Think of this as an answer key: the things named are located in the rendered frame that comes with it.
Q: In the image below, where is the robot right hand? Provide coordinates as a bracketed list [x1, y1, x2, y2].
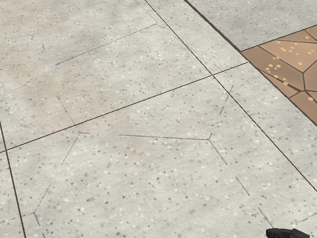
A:
[265, 228, 310, 238]

